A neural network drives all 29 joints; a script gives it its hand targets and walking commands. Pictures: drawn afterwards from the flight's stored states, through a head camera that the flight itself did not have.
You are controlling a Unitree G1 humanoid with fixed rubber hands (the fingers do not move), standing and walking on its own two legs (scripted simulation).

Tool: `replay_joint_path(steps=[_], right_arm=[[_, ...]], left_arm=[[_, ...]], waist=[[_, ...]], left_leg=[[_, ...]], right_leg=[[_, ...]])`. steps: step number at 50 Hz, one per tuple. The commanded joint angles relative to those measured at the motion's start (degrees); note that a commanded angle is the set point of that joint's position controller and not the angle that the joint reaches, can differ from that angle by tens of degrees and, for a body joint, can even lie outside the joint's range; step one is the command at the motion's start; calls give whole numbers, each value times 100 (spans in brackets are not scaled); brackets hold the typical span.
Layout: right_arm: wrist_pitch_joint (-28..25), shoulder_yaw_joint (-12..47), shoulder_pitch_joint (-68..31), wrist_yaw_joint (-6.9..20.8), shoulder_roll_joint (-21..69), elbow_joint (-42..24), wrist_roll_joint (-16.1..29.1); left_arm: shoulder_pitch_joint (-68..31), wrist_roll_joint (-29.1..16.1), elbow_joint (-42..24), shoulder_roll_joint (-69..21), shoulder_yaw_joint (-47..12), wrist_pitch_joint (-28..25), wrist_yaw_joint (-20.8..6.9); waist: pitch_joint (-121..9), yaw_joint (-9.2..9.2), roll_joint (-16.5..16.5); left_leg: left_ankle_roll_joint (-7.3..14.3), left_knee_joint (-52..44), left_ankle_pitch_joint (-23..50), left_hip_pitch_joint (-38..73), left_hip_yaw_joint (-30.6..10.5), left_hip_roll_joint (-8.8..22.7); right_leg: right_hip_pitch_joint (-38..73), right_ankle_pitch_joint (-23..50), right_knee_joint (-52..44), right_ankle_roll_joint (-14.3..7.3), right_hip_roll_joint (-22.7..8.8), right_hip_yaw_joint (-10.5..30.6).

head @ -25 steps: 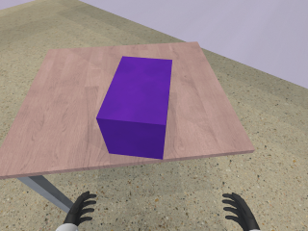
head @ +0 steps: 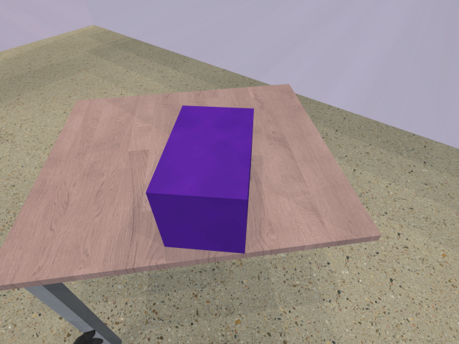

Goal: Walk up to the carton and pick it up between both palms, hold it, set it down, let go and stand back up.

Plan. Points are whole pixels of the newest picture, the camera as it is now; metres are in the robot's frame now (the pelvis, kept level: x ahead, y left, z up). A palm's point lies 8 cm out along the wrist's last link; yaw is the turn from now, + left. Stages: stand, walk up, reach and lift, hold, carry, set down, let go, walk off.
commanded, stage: stand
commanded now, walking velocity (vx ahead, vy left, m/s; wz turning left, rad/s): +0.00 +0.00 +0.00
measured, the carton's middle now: (211, 174) +0.48 +0.09 +0.02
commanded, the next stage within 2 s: none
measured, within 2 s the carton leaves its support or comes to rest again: neither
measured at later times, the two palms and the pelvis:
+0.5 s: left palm out of the picture +0.07 +0.33 -0.10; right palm out of the picture +0.06 -0.28 -0.10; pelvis -0.01 +0.02 +0.00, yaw -1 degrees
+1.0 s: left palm out of the picture +0.06 +0.34 -0.11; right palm out of the picture +0.06 -0.27 -0.10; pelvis -0.01 +0.04 +0.01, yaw -1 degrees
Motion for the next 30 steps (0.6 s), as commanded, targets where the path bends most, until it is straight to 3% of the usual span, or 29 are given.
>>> replay_joint_path(steps=[1,3,4,5,6,7,8,9,10,12,13,14,16,17,18,19,20,21,22,24,25,26,27,28,29,30], right_arm=[[-69,-91,-153,-13,-761,-92,29],[-101,0,-416,17,-662,-18,67],[-76,-24,-393,-38,-769,59,110],[-87,-4,-379,-32,-793,135,68],[-51,13,-511,-60,-702,40,75],[-69,-10,-669,-64,-814,91,106],[-35,9,-497,-81,-879,157,43],[-70,-9,-647,-45,-977,228,4],[-73,-14,-496,-82,-1000,256,52],[-9,-31,-493,-77,-957,320,90],[-58,-17,-442,-71,-1096,419,12],[-75,18,-742,-77,-983,296,148],[-21,-6,-627,-63,-954,424,125],[-62,52,-602,-44,-693,411,126],[-76,5,-762,-93,-971,439,103],[-81,-44,-803,-90,-938,418,120],[-63,-33,-618,-92,-864,527,66],[-13,-50,-698,-111,-875,491,69],[-29,-32,-594,-95,-853,632,75],[-47,3,-563,-67,-747,631,64],[-74,-9,-481,-48,-951,656,41],[-30,-10,-698,-15,-772,688,54],[-21,-19,-861,-51,-900,624,30],[-43,-46,-654,-9,-855,640,139],[-60,-16,-994,-33,-852,619,152],[-60,49,-783,-69,-762,682,217]], left_arm=[[-430,14,-193,837,191,-187,93],[-167,-46,12,865,139,-111,101],[-357,-11,66,1011,178,-117,107],[-234,12,106,942,79,-103,124],[-286,-73,127,1049,136,-115,141],[-455,-18,135,1070,140,-112,138],[-573,-68,126,987,142,-144,123],[-358,-38,253,750,62,-162,122],[-303,-10,319,840,48,-91,112],[-467,2,434,901,81,-105,99],[-241,-90,452,947,88,-67,117],[-318,-92,453,739,-26,-98,75],[-241,-108,546,827,1,-91,92],[-527,-23,718,1156,47,-63,120],[-469,-44,623,719,-36,-104,118],[-500,26,604,869,-21,-79,87],[-750,77,631,928,54,-62,137],[-526,-9,668,1036,10,-69,93],[-550,19,741,986,25,-81,127],[-630,17,773,938,-25,-65,141],[-757,-53,726,887,89,-124,152],[-515,-53,884,920,19,-101,134],[-367,-80,929,747,3,-102,113],[-346,-121,961,995,14,-104,85],[-479,-86,873,812,-6,-74,77],[-431,21,958,768,-43,-78,36]], waist=[[-154,-59,-19],[-72,3,-50],[35,-145,406],[19,-97,198],[-170,-23,-106],[-155,-72,-66],[146,6,-201],[-43,84,217],[148,-110,-157],[146,-152,78],[156,59,264],[-113,-15,390],[25,62,143],[-136,-127,-328],[74,3,79],[-12,57,-21],[128,-180,-87],[146,-16,-181],[288,-30,-95],[424,-136,200],[352,-110,439],[-11,-63,230],[216,96,430],[309,12,-56],[246,223,102],[373,-5,-141]], left_leg=[[58,-271,1625,915,-887,714],[85,-219,1645,868,-945,870],[47,-393,1804,883,-895,813],[20,-336,1723,897,-875,766],[145,-426,1632,1010,-961,796],[124,-422,1654,912,-949,780],[145,-339,1749,781,-850,704],[85,-424,1844,1066,-876,743],[65,-575,1728,1070,-919,760],[32,-500,1644,1147,-863,781],[95,-532,1766,1035,-900,773],[42,-556,1613,1160,-886,875],[60,-768,1380,955,-1041,875],[81,-679,1321,1116,-969,884],[84,-736,1550,1014,-974,867],[12,-751,1283,970,-1025,785],[2,-889,1079,1094,-1018,782],[50,-908,883,1113,-1047,852],[141,-860,1039,992,-1106,940],[72,-910,939,1040,-916,746],[87,-883,1092,1005,-899,820],[95,-987,1114,1210,-977,837],[129,-971,908,908,-1038,817],[-1,-1297,649,727,-1203,827],[112,-1034,637,789,-961,800],[33,-1065,524,898,-984,799]], right_leg=[[-448,2001,-360,111,-863,783],[-403,2118,-545,77,-930,747],[-375,1870,-613,9,-905,824],[-345,2079,-629,6,-880,907],[-350,1929,-602,76,-901,839],[-225,1960,-673,97,-863,784],[-376,2109,-581,91,-895,803],[-304,2059,-609,34,-859,901],[-390,1769,-674,-19,-829,752],[-530,1659,-711,-24,-768,774],[-356,1523,-794,36,-783,727],[-318,1501,-794,-8,-839,778],[-197,1222,-741,-6,-820,722],[-310,1366,-765,9,-836,809],[-363,1330,-792,-11,-869,752],[-204,1033,-772,29,-805,688],[-407,1013,-790,28,-736,712],[-468,705,-821,47,-753,696],[-588,760,-858,37,-846,758],[-613,784,-906,0,-802,816],[-503,913,-860,15,-894,854],[-432,789,-818,1,-896,760],[-317,775,-865,37,-817,729],[-202,595,-791,-12,-773,775],[-267,778,-987,-59,-884,852],[-499,751,-1011,-63,-869,841]])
